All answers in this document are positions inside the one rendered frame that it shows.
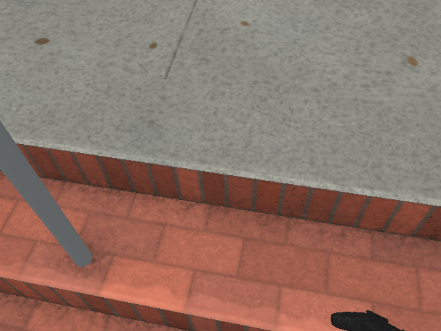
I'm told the right robot hand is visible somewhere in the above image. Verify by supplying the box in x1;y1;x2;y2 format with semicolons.
331;310;404;331

